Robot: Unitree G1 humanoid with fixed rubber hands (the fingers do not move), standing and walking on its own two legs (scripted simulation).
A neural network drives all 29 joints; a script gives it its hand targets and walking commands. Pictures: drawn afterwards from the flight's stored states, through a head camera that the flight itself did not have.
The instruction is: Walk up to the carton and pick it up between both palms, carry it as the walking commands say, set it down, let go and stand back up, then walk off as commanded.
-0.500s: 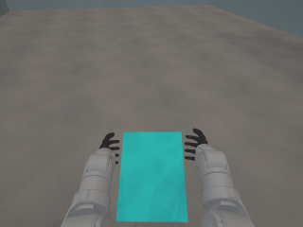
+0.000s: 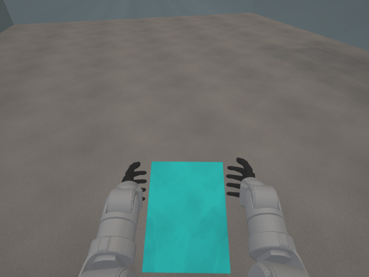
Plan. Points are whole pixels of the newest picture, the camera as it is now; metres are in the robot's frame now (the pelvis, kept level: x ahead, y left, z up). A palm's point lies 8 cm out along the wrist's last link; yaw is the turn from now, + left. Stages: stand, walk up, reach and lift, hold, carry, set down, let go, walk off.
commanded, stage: carry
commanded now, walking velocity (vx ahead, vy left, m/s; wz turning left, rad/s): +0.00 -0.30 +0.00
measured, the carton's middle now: (186, 215) +0.31 +0.00 -0.07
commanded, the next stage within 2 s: none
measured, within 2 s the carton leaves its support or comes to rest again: neither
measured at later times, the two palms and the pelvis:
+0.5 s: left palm (185, 167) +0.33 +0.01 +0.10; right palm (300, 174) +0.32 -0.26 +0.09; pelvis +0.02 -0.10 -0.01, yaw -1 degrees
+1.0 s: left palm (250, 179) +0.30 -0.14 +0.10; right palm out of the picture +0.27 -0.41 +0.07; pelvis -0.01 -0.23 -0.01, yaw -4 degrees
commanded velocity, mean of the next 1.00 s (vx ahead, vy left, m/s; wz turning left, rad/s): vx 0.00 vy -0.30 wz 0.00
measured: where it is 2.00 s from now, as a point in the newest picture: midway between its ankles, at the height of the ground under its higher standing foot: outside the picture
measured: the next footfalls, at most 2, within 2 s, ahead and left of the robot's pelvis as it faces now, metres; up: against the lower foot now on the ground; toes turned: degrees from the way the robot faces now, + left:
left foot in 0.58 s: +0.06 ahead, +0.03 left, +0.00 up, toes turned +3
right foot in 0.84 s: +0.07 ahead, -0.31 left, +0.00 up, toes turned -6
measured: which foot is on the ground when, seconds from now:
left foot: down 0.00-0.22, up 0.24-0.56, down 0.58-0.86, up 0.88-1.00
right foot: down 0.00-0.58, up 0.60-0.82, down 0.84-1.00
